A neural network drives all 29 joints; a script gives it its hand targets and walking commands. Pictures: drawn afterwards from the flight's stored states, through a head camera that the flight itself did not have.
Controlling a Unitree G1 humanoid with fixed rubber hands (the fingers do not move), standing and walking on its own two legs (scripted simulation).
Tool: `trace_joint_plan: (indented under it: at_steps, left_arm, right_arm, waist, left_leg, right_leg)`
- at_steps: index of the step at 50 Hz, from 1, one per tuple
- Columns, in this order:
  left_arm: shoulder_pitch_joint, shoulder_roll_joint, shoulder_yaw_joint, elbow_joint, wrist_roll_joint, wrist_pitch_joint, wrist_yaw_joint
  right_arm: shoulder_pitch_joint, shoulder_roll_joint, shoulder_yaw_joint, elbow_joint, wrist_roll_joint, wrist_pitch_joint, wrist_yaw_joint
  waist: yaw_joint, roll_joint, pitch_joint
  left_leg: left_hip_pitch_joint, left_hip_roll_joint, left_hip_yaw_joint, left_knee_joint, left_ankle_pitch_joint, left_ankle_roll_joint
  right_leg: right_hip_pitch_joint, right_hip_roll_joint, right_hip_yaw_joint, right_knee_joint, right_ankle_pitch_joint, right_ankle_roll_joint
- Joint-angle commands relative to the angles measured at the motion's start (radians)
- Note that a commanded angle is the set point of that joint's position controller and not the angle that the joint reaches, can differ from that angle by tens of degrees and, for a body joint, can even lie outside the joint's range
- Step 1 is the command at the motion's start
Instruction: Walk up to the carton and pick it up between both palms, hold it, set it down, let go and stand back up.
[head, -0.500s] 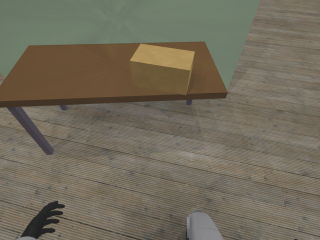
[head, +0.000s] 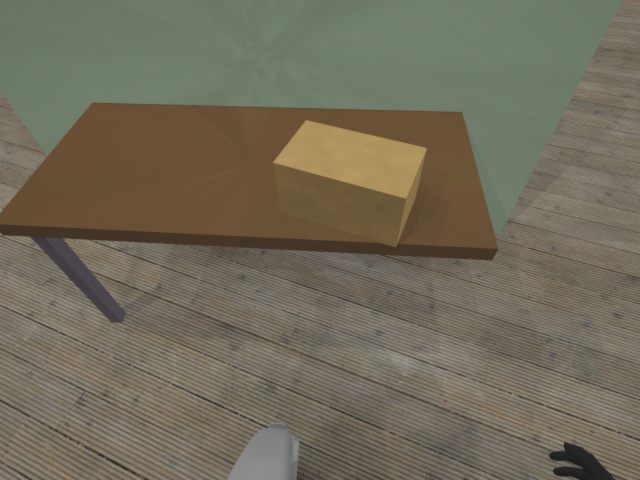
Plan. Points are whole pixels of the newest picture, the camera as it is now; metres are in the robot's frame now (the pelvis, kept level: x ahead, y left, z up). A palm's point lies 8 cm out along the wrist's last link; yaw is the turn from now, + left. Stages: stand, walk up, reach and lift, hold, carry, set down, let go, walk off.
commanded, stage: walk up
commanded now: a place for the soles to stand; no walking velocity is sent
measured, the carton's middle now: (349, 181) +0.74 +0.02 -0.13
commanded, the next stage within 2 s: none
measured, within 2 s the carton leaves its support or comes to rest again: neither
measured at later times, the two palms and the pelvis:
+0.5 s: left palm (119, 355) +0.27 +0.35 -0.08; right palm (593, 412) +0.23 -0.30 -0.04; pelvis +0.17 +0.04 +0.00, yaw +0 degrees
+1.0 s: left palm (176, 293) +0.39 +0.31 -0.10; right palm (570, 319) +0.38 -0.33 -0.08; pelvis +0.27 +0.00 -0.03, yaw -1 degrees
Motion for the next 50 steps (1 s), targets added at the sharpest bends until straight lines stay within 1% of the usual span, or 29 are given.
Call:
trace_joint_plan:
  at_steps: [1, 5, 6, 7, 8, 9, 10, 11, 12, 14, 16, 17, 20, 23, 26, 28, 30, 31, 32, 33, 34, 35, 37, 40, 43, 47, 48, 49, 50]
  left_arm:
    - [0.046, 0.195, 0.067, -0.052, -0.008, -0.011, -0.002]
    - [-0.036, 0.196, 0.061, -0.054, -0.002, 0.012, -0.014]
    - [-0.031, 0.195, 0.060, -0.065, -0.004, 0.014, -0.011]
    - [-0.025, 0.161, 0.047, -0.047, -0.006, 0.010, -0.016]
    - [0.032, 0.078, 0.032, -0.058, -0.008, 0.010, -0.018]
    - [0.029, 0.096, 0.035, -0.090, -0.002, 0.015, -0.016]
    - [-0.010, 0.190, 0.064, -0.105, 0.001, 0.032, -0.004]
    - [-0.057, 0.233, 0.071, -0.094, 0.001, 0.042, -0.003]
    - [-0.075, 0.202, 0.060, -0.084, 0.000, 0.033, -0.008]
    - [-0.012, 0.181, 0.070, -0.044, -0.012, 0.034, -0.019]
    - [0.022, 0.124, 0.055, -0.015, -0.012, 0.050, -0.039]
    - [-0.009, 0.100, 0.055, -0.028, -0.022, 0.055, -0.048]
    - [-0.098, 0.072, 0.049, -0.040, -0.004, 0.047, -0.058]
    - [-0.206, 0.103, 0.055, -0.076, 0.014, 0.045, -0.049]
    - [-0.212, 0.080, 0.050, -0.061, -0.004, 0.044, -0.044]
    - [-0.194, 0.083, 0.046, -0.039, 0.006, 0.041, -0.031]
    - [-0.185, 0.120, 0.058, -0.026, 0.006, 0.030, -0.017]
    - [-0.187, 0.154, 0.067, -0.020, 0.005, 0.026, -0.007]
    - [-0.118, 0.237, 0.088, -0.015, 0.015, 0.024, 0.002]
    - [-0.119, 0.241, 0.078, -0.040, -0.004, 0.031, 0.008]
    - [-0.089, 0.207, 0.081, -0.039, -0.003, 0.035, 0.011]
    - [-0.062, 0.190, 0.090, -0.039, -0.007, 0.024, 0.013]
    - [-0.133, 0.179, 0.070, -0.038, -0.013, 0.034, 0.022]
    - [-0.311, 0.140, 0.036, -0.074, -0.014, 0.050, 0.018]
    - [-0.304, 0.160, 0.040, -0.060, -0.008, 0.048, -0.003]
    - [-0.327, 0.135, 0.024, -0.069, -0.043, 0.068, -0.015]
    - [-0.292, 0.108, 0.016, -0.043, -0.049, 0.072, -0.013]
    - [-0.259, 0.109, 0.013, -0.037, -0.051, 0.077, -0.014]
    - [-0.263, 0.131, 0.024, -0.032, -0.050, 0.100, -0.011]
  right_arm:
    - [-0.115, -0.124, -0.051, -0.141, -0.003, -0.040, -0.008]
    - [-0.086, -0.117, -0.056, -0.141, 0.007, -0.038, -0.023]
    - [-0.007, -0.144, -0.074, -0.119, 0.000, -0.039, -0.029]
    - [0.104, -0.169, -0.079, -0.086, -0.004, -0.047, -0.037]
    - [0.179, -0.255, -0.108, -0.091, -0.035, -0.059, -0.055]
    - [0.208, -0.271, -0.109, -0.117, -0.030, -0.059, -0.068]
    - [0.180, -0.256, -0.117, -0.125, -0.010, -0.053, -0.077]
    - [0.192, -0.241, -0.108, -0.124, 0.012, -0.061, -0.082]
    - [0.173, -0.246, -0.104, -0.115, 0.017, -0.065, -0.083]
    - [0.065, -0.222, -0.098, -0.112, 0.012, -0.068, -0.083]
    - [0.050, -0.192, -0.082, -0.124, -0.002, -0.076, -0.070]
    - [0.022, -0.183, -0.071, -0.129, -0.002, -0.080, -0.066]
    - [0.070, -0.165, -0.064, -0.112, 0.009, -0.095, -0.056]
    - [0.159, -0.207, -0.081, -0.115, 0.010, -0.084, -0.047]
    - [0.107, -0.207, -0.081, -0.122, 0.016, -0.081, -0.048]
    - [0.097, -0.215, -0.074, -0.116, 0.024, -0.077, -0.047]
    - [0.095, -0.220, -0.074, -0.117, 0.021, -0.066, -0.050]
    - [0.123, -0.190, -0.060, -0.088, 0.024, -0.056, -0.046]
    - [0.179, -0.150, -0.044, -0.092, 0.018, -0.057, -0.041]
    - [0.200, -0.132, -0.033, -0.104, 0.019, -0.057, -0.050]
    - [0.145, -0.195, -0.057, -0.109, 0.016, -0.046, -0.068]
    - [0.076, -0.203, -0.066, -0.116, 0.015, -0.045, -0.065]
    - [0.078, -0.184, -0.057, -0.076, 0.024, -0.056, -0.064]
    - [0.123, -0.144, -0.031, -0.045, 0.036, -0.030, -0.055]
    - [0.111, -0.132, -0.024, -0.026, 0.036, -0.033, -0.065]
    - [0.083, -0.169, -0.041, 0.008, 0.027, -0.043, -0.087]
    - [0.033, -0.174, -0.048, 0.000, 0.023, -0.038, -0.085]
    - [0.007, -0.250, -0.059, -0.017, 0.019, -0.045, -0.095]
    - [-0.012, -0.275, -0.059, -0.023, 0.022, -0.044, -0.097]
  waist:
    - [0.022, -0.117, -0.025]
    - [-0.025, -0.145, 0.029]
    - [-0.062, -0.113, -0.017]
    - [-0.123, 0.029, -0.065]
    - [-0.150, 0.227, -0.163]
    - [-0.160, 0.223, -0.186]
    - [-0.158, 0.116, -0.144]
    - [-0.177, 0.029, -0.123]
    - [-0.146, -0.029, -0.038]
    - [-0.077, -0.027, -0.019]
    - [-0.060, 0.090, 0.033]
    - [-0.045, 0.169, 0.082]
    - [-0.064, 0.157, 0.071]
    - [-0.126, 0.143, 0.055]
    - [-0.088, 0.033, 0.024]
    - [-0.072, 0.028, -0.045]
    - [-0.047, 0.059, -0.052]
    - [-0.051, -0.058, -0.084]
    - [0.000, -0.226, -0.170]
    - [-0.015, -0.333, -0.142]
    - [0.023, -0.284, -0.135]
    - [0.053, -0.198, -0.112]
    - [0.006, -0.130, -0.048]
    - [-0.065, -0.227, -0.007]
    - [-0.054, -0.214, -0.073]
    - [-0.085, -0.084, -0.094]
    - [-0.077, -0.020, -0.094]
    - [-0.073, 0.100, -0.091]
    - [-0.078, 0.124, -0.083]
  left_leg:
    - [0.071, -0.021, 0.028, -0.171, 0.003, 0.025]
    - [0.238, -0.063, 0.093, -0.280, -0.017, 0.035]
    - [0.382, -0.064, 0.081, -0.265, -0.002, 0.052]
    - [0.527, -0.037, 0.040, -0.317, -0.060, 0.069]
    - [0.716, 0.193, -0.321, -0.362, -0.210, 0.167]
    - [0.756, 0.372, -0.690, -0.498, -0.312, 0.256]
    - [0.746, 0.381, -0.689, -0.528, -0.428, 0.330]
    - [0.652, 0.384, -0.673, -0.548, -0.353, 0.317]
    - [0.563, 0.325, -0.474, -0.529, -0.240, 0.258]
    - [0.481, 0.247, -0.253, -0.493, -0.086, 0.184]
    - [0.331, 0.143, -0.099, -0.523, 0.002, 0.096]
    - [0.221, 0.120, -0.023, -0.572, 0.002, 0.106]
    - [0.239, 0.076, 0.062, -0.533, 0.341, 0.099]
    - [0.354, 0.145, -0.056, -0.512, 0.130, 0.153]
    - [0.344, 0.161, -0.030, -0.476, 0.178, 0.149]
    - [0.314, 0.190, -0.030, -0.382, 0.277, 0.152]
    - [0.281, 0.161, 0.001, -0.273, 0.166, 0.117]
    - [0.259, 0.136, 0.041, -0.137, 0.091, 0.109]
    - [0.159, 0.030, 0.070, 0.101, -0.109, 0.051]
    - [0.045, -0.069, 0.072, 0.256, -0.465, 0.001]
    - [-0.061, -0.064, 0.001, 0.375, -0.484, 0.000]
    - [-0.078, -0.026, -0.055, 0.383, -0.468, 0.006]
    - [0.008, -0.020, -0.085, 0.320, -0.374, -0.013]
    - [0.207, -0.008, 0.010, 0.100, -0.265, -0.033]
    - [0.282, -0.019, 0.068, -0.038, -0.130, -0.018]
    - [0.482, -0.043, 0.076, -0.260, 0.164, 0.000]
    - [0.492, 0.008, 0.020, -0.293, 0.032, 0.028]
    - [0.385, 0.179, -0.199, -0.370, 0.077, 0.088]
    - [0.212, 0.308, -0.309, -0.442, -0.081, 0.191]
  right_leg:
    - [0.009, -0.231, 0.155, -0.114, 0.175, -0.101]
    - [-0.110, -0.235, 0.135, -0.028, 0.034, -0.129]
    - [-0.170, -0.234, 0.137, 0.057, 0.016, -0.127]
    - [-0.214, -0.168, 0.045, 0.253, 0.083, -0.085]
    - [-0.428, -0.085, -0.004, 0.573, -0.124, -0.029]
    - [-0.586, 0.022, 0.085, 0.735, -0.358, 0.014]
    - [-0.634, -0.014, 0.168, 0.817, -0.352, 0.020]
    - [-0.609, -0.023, 0.209, 0.867, -0.302, 0.030]
    - [-0.593, -0.056, 0.230, 0.808, -0.225, 0.021]
    - [-0.488, -0.065, 0.253, 0.721, -0.144, 0.022]
    - [-0.447, -0.054, 0.184, 0.693, -0.020, 0.035]
    - [-0.388, -0.059, 0.177, 0.652, 0.019, 0.038]
    - [-0.366, -0.047, 0.077, 0.522, 0.116, 0.052]
    - [-0.417, -0.103, 0.099, 0.392, 0.084, 0.042]
    - [-0.300, -0.082, 0.108, 0.281, 0.161, 0.017]
    - [-0.160, -0.047, 0.071, 0.245, 0.168, 0.007]
    - [-0.063, -0.028, 0.057, 0.141, 0.131, -0.011]
    - [0.000, -0.011, 0.082, 0.076, 0.029, -0.042]
    - [0.101, -0.208, 0.362, 0.023, 0.030, -0.117]
    - [0.080, -0.359, 0.616, -0.044, 0.078, -0.215]
    - [0.164, -0.406, 0.620, -0.058, 0.091, -0.307]
    - [0.168, -0.414, 0.622, -0.070, 0.121, -0.311]
    - [-0.006, -0.299, 0.397, -0.053, 0.250, -0.240]
    - [-0.246, -0.182, 0.194, -0.038, 0.233, -0.174]
    - [-0.241, -0.181, 0.160, 0.039, 0.303, -0.181]
    - [-0.338, -0.130, 0.171, 0.192, 0.171, -0.074]
    - [-0.344, -0.138, 0.167, 0.188, 0.060, -0.038]
    - [-0.316, -0.074, 0.126, 0.309, -0.011, 0.007]
    - [-0.218, -0.004, 0.133, 0.419, -0.273, 0.027]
